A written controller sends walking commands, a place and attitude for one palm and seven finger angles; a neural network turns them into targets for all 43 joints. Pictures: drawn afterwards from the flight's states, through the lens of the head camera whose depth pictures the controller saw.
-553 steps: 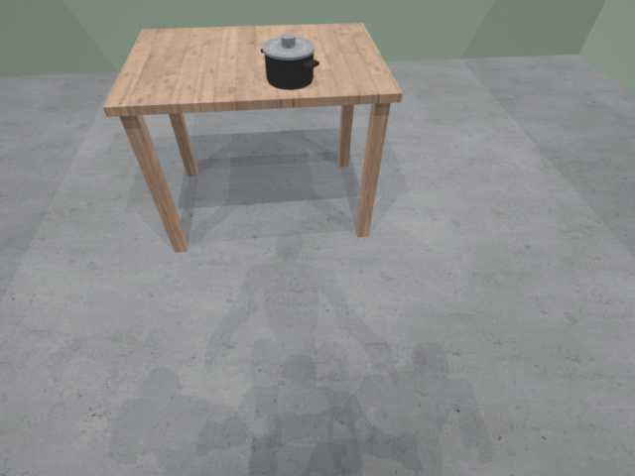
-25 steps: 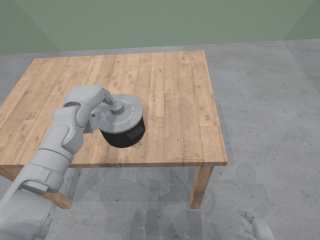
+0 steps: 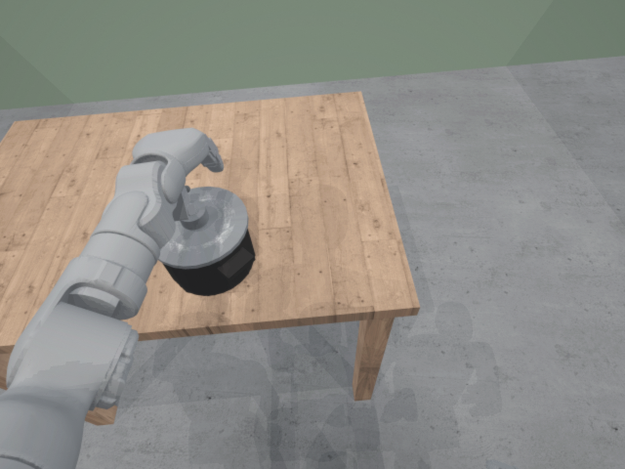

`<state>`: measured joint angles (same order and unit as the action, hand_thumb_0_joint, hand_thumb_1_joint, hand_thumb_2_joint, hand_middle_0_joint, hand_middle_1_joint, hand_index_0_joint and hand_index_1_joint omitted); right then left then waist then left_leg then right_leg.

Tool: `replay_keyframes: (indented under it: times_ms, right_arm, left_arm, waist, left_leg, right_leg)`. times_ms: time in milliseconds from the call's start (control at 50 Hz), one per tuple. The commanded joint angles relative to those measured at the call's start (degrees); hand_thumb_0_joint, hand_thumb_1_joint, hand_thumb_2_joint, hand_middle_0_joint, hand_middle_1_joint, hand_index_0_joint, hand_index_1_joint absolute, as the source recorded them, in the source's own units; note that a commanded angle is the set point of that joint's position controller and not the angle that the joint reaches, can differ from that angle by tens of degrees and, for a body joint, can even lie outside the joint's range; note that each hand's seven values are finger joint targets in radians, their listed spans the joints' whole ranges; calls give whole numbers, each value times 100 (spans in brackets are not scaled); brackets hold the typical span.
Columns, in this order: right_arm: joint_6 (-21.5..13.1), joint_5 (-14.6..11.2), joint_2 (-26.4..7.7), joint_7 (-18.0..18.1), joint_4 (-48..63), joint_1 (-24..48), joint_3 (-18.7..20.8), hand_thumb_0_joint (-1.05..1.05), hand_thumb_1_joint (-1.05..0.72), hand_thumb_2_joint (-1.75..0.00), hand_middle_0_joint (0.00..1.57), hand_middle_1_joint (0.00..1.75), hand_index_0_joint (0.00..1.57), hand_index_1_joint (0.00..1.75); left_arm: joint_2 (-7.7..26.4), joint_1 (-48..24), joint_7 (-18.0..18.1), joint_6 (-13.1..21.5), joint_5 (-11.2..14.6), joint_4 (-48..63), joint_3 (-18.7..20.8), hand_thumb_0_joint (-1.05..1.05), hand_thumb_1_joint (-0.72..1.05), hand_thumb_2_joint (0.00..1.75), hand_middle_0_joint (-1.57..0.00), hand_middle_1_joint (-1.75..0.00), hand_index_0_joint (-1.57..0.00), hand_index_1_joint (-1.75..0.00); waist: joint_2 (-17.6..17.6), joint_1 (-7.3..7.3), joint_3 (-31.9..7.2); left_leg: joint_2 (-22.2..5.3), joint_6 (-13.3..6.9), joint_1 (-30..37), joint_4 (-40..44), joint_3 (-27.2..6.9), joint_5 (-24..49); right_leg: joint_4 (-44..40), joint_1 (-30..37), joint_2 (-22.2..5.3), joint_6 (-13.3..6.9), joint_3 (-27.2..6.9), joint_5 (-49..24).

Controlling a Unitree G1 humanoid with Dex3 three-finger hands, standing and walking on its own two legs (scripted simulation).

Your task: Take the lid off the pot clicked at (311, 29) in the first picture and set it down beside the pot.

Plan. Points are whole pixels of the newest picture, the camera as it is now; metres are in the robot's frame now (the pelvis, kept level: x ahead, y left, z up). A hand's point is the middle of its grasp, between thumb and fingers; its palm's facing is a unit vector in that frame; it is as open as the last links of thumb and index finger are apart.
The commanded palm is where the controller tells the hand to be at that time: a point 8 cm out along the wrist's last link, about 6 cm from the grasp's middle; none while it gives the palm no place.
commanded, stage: move the open hand above the knob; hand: left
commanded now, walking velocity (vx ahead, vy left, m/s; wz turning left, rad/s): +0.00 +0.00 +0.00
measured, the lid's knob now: (193, 215) +0.48 +0.17 +0.03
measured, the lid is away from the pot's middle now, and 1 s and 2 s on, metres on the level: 0.00 0.00 0.00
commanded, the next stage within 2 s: lower the open fingers around the knob in 0.78 s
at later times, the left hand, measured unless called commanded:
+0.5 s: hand (168, 208) +0.43 +0.18 +0.10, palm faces -0.31 -0.07 -0.95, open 10.0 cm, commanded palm +0.43 +0.17 +0.17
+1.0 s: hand (175, 202) +0.45 +0.17 +0.10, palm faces -0.33 -0.06 -0.94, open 10.0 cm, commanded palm +0.44 +0.18 +0.16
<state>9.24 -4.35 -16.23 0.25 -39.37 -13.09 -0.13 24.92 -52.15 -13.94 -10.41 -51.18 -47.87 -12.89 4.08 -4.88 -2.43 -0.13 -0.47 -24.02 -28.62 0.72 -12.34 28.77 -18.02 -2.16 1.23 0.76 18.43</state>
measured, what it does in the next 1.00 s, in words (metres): stands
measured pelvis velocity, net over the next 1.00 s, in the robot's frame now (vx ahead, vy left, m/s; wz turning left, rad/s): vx -0.01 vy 0.00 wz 0.00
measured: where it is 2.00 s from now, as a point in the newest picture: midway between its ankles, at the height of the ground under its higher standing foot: outside the picture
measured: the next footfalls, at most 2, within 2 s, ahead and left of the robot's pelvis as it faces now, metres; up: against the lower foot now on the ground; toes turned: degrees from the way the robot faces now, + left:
none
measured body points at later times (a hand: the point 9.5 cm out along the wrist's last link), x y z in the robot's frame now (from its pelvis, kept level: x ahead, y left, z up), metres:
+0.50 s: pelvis +0.00 +0.00 +0.00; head +0.03 -0.02 +0.45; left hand +0.44 +0.18 +0.15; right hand +0.14 -0.25 -0.12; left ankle +0.02 +0.12 -0.74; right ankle -0.05 -0.13 -0.74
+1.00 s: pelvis -0.01 +0.00 +0.00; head +0.03 -0.02 +0.45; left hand +0.46 +0.17 +0.15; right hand +0.07 -0.25 -0.14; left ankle +0.02 +0.12 -0.74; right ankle -0.05 -0.13 -0.74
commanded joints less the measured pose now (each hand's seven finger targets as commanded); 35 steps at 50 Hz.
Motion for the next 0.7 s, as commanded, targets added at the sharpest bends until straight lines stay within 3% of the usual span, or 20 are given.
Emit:
replay_keyframes:
  times_ms: [0, 60, 100, 160, 200, 220, 280, 320, 360, 420, 480, 520, 540, 580, 660, 680]
  right_arm:
    - [-162, -4, -702, -10, 774, 253, 216, 0, -90, -90, 20, 30, 20, 30]
    - [-147, 18, -683, -3, 841, 316, 264, 0, -90, -90, 20, 30, 20, 30]
    - [-175, 20, -684, 25, 872, 325, 286, 0, -90, -90, 20, 30, 20, 30]
    - [-201, 24, -679, 56, 874, 290, 275, 0, -90, -90, 20, 30, 20, 30]
    - [-182, -23, -658, 47, 821, 318, 240, 0, -90, -90, 20, 30, 20, 30]
    - [-171, -40, -675, 25, 827, 349, 240, 0, -90, -90, 20, 30, 20, 30]
    - [-127, -48, -633, -44, 894, 481, 280, 0, -90, -90, 20, 30, 20, 30]
    - [-151, -19, -629, -45, 958, 542, 296, 0, -90, -90, 20, 30, 20, 30]
    - [-135, -18, -656, 1, 916, 500, 263, 0, -90, -90, 20, 30, 20, 30]
    - [-108, -41, -641, 74, 826, 500, 202, 0, -90, -90, 20, 30, 20, 30]
    - [-77, -53, -586, 67, 779, 546, 187, 0, -90, -90, 20, 30, 20, 30]
    - [-97, -38, -560, 32, 806, 571, 200, 0, -90, -90, 20, 30, 20, 30]
    - [-63, -34, -578, 30, 755, 500, 209, 0, -90, -90, 20, 30, 20, 30]
    - [-72, -17, -597, 30, 790, 511, 199, 0, -90, -90, 20, 30, 20, 30]
    - [-82, -1, -598, 69, 778, 487, 179, 0, -90, -90, 20, 30, 20, 30]
    - [-94, -7, -588, 79, 770, 471, 170, 0, -90, -90, 20, 30, 20, 30]
  left_arm:
    - [1441, -2068, 227, -51, -109, 606, 623, 0, -26, 137, -83, -8, -83, -8]
    - [1461, -2592, 215, -35, -143, 1310, 559, 0, -26, 137, -83, -8, -83, -8]
    - [1716, -2747, 238, 14, -152, 1697, 746, 0, -26, 137, -83, -8, -83, -8]
    - [1925, -2330, 237, 77, -95, 1698, 956, 0, -26, 137, -83, -8, -83, -8]
    - [1547, -1846, 220, -8, -69, 1102, 693, 0, -26, 137, -83, -8, -83, -8]
    - [1466, -1788, 196, -19, -71, 1084, 651, 0, -26, 137, -83, -8, -83, -8]
    - [956, -2153, 124, -141, -24, 1659, 130, 0, -26, 137, -83, -8, -83, -8]
    - [1112, -2488, 58, -96, 7, 2226, 248, 0, -26, 137, -83, -8, -83, -8]
    - [1518, -2537, 38, -62, 31, 2128, 514, 0, -26, 137, -83, -8, -83, -8]
    - [1606, -2527, 60, 0, -17, 1688, 600, 0, -26, 137, -83, -8, -83, -8]
    - [1083, -2716, 114, -34, -53, 1509, 142, 0, -26, 137, -83, -8, -83, -8]
    - [754, -2706, 99, -48, -62, 1437, -42, 0, -26, 137, -83, -8, -83, -8]
    - [834, -2586, 109, -93, -15, 1214, 18, 0, -26, 137, -83, -8, -83, -8]
    - [1074, -2820, 108, -63, -34, 1388, 195, 0, -26, 137, -83, -8, -83, -8]
    - [1264, -3059, 143, 21, -89, 1391, 317, 0, -26, 137, -83, -8, -83, -8]
    - [1243, -2918, 166, 10, -95, 1134, 322, 0, -26, 137, -83, -8, -83, -8]
  waist:
    - [-628, 196, -2245]
    - [-455, 144, -2500]
    - [-405, 145, -2693]
    - [-461, 188, -2662]
    - [-666, 162, -2133]
    - [-564, 177, -2042]
    - [-290, 61, -2124]
    - [-167, 63, -2479]
    - [-289, 61, -2505]
    - [-517, 88, -2209]
    - [-326, 13, -1930]
    - [-159, 20, -2013]
    - [-221, -3, -1880]
    - [-272, 45, -2232]
    - [-319, 72, -2463]
    - [-336, 74, -2303]
  left_leg:
    - [219, -341, 1610, -40, 2, 1966]
    - [222, -391, 1823, -80, 13, 2129]
    - [215, -416, 2021, -114, -36, 2302]
    - [221, -430, 2021, -130, -50, 2422]
    - [210, -395, 1751, -71, 12, 2107]
    - [202, -372, 1694, -49, 28, 2111]
    - [175, -362, 1991, -89, -20, 2139]
    - [197, -396, 2279, -163, -84, 2392]
    - [220, -401, 2258, -144, -113, 2233]
    - [242, -381, 1946, -50, -76, 1858]
    - [190, -328, 1937, 21, -59, 1585]
    - [195, -309, 2092, -7, -105, 1663]
    - [162, -301, 2015, 4, -119, 1590]
    - [185, -306, 2089, -7, -134, 1630]
    - [199, -317, 2064, 19, -120, 1575]
    - [201, -319, 1957, 24, -121, 1530]
  right_leg:
    - [-163, 359, 325, -250, 224, -2730]
    - [-181, 444, 309, -242, 174, -2922]
    - [-178, 507, 311, -247, 171, -3014]
    - [-174, 575, 319, -232, 180, -3100]
    - [-218, 355, 337, -219, 229, -2871]
    - [-231, 323, 329, -239, 226, -2814]
    - [-227, 108, 335, -243, 242, -2635]
    - [-237, 161, 339, -259, 212, -2749]
    - [-240, 258, 339, -257, 198, -2708]
    - [-269, 236, 340, -267, 228, -2505]
    - [-291, -77, 331, -284, 275, -2111]
    - [-293, -252, 356, -316, 295, -1981]
    - [-293, -232, 352, -315, 299, -1908]
    - [-259, -57, 339, -317, 273, -1998]
    - [-260, 71, 325, -308, 247, -2039]
    - [-261, 41, 331, -314, 255, -1999]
